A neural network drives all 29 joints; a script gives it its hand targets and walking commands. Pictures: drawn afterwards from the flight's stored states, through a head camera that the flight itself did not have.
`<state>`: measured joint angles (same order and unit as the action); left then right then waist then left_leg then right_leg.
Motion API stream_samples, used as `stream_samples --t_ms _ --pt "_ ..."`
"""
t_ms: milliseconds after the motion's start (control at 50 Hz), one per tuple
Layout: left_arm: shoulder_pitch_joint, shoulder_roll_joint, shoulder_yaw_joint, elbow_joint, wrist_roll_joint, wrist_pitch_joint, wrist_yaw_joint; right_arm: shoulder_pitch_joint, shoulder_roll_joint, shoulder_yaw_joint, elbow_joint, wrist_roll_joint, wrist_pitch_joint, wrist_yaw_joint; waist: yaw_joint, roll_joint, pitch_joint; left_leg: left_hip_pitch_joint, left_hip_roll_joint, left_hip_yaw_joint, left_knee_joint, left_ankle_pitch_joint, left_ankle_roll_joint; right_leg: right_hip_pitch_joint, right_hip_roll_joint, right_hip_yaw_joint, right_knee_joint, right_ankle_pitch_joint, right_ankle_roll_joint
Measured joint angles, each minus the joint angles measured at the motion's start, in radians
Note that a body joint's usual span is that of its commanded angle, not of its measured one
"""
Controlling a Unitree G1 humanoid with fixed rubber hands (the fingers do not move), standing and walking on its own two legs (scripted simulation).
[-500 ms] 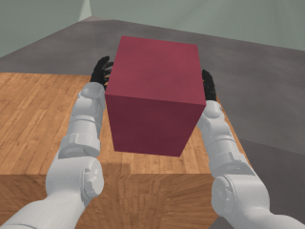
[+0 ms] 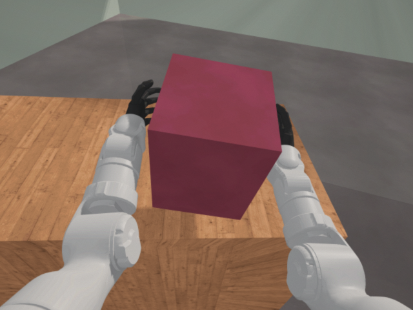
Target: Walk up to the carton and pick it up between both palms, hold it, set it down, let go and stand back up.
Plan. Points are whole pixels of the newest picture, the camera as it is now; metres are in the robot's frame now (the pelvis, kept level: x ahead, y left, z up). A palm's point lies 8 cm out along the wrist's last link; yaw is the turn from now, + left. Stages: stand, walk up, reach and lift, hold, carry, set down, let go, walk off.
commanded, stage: set down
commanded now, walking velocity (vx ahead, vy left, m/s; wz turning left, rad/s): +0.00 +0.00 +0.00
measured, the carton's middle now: (209, 142) +0.40 -0.03 +0.13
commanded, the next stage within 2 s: none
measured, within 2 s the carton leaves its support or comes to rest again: rests again in 1.58 s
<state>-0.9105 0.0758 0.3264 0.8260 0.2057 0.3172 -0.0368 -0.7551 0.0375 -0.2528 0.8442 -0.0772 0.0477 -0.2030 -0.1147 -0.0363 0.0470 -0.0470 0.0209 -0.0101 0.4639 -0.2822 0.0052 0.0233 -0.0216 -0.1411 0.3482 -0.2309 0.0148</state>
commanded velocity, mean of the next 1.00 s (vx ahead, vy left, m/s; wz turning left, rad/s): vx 0.00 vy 0.00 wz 0.00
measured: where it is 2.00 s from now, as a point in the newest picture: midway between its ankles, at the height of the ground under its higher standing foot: outside the picture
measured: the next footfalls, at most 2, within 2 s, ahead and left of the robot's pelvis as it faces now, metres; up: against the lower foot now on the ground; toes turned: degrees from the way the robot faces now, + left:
none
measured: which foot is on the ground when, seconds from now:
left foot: down 0.00-1.00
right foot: down 0.00-1.00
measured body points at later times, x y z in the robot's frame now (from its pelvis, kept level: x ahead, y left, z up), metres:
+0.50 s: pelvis +0.00 +0.00 +0.00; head +0.00 +0.03 +0.45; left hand +0.45 +0.10 +0.15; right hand +0.39 -0.18 +0.13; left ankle -0.01 +0.11 -0.74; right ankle -0.02 -0.12 -0.74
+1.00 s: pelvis +0.00 +0.00 +0.00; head +0.03 +0.03 +0.45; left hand +0.47 +0.10 +0.12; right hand +0.39 -0.19 +0.10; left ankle -0.01 +0.11 -0.74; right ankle -0.02 -0.12 -0.74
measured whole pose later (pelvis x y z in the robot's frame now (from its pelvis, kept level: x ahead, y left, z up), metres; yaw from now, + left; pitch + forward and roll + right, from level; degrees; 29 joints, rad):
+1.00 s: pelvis +0.00 +0.00 +0.00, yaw +0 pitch +2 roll -2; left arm -0.91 0.08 0.30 0.92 0.21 0.15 -0.03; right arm -0.72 0.07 -0.33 0.84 -0.15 -0.07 -0.21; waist -0.13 -0.04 0.02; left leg -0.24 0.02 -0.01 0.46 -0.26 0.01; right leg -0.17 -0.02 -0.14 0.35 -0.21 0.01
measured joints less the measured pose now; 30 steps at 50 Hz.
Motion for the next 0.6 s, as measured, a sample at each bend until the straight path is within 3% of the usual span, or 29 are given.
stream_samples --t_ms 600 --pt "0.000 0.000 0.020 0.083 0.000 -0.109 -0.011 0.017 0.032 -0.063 0.000 -0.069 -0.049 0.000 -0.015 0.000 0.000 -0.099 0.000 0.000 0.000 0.011 0.000 -0.099 0.000 0.000 0.000 0.011 0.000"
